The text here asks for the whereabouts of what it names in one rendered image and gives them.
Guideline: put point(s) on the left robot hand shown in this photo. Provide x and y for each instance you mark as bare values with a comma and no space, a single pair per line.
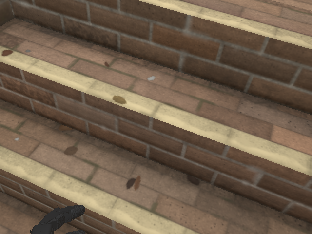
57,218

